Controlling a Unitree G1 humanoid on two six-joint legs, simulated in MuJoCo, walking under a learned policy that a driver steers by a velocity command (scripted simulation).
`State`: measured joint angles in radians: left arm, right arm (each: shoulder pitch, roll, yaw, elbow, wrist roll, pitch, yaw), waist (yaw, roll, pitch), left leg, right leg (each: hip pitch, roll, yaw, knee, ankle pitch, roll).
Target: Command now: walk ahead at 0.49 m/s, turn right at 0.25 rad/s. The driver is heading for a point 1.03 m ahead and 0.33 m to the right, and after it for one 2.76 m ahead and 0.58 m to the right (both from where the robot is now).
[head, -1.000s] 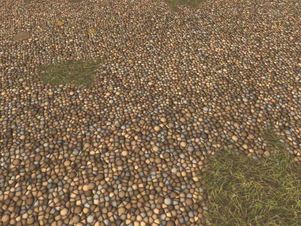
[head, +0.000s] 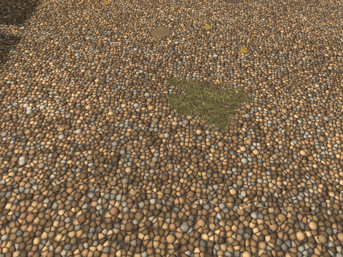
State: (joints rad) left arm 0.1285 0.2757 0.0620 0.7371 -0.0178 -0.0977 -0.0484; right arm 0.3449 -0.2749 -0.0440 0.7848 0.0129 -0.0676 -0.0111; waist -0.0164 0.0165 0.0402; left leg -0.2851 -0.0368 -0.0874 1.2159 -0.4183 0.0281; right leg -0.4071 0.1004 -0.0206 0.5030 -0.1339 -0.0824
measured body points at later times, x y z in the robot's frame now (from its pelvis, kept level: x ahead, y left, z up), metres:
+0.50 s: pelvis +0.27 +0.04 +0.01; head +0.29 +0.04 +0.46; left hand +0.42 +0.29 -0.11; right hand +0.34 -0.25 -0.08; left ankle +0.34 +0.14 -0.73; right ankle +0.18 -0.08 -0.64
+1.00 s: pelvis +0.49 -0.11 +0.00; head +0.51 -0.14 +0.45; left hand +0.76 +0.03 -0.08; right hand +0.42 -0.41 -0.11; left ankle +0.52 +0.07 -0.64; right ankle +0.49 -0.19 -0.73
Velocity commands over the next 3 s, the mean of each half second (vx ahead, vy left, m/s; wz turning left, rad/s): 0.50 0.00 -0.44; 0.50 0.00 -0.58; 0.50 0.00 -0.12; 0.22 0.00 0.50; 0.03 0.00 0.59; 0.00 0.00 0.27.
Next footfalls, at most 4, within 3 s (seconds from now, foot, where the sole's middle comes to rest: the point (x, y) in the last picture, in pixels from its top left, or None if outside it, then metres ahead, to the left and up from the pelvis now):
0.36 left None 0.37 0.13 -0.76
0.86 right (230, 236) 0.53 -0.21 -0.76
1.54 left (213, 155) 1.01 -0.21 -0.94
1.90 right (257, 139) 1.11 -0.46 -0.94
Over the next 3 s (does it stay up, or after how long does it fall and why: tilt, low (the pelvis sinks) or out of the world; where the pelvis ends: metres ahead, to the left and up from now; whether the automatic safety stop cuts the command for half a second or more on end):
stays up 1.07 -0.31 -0.16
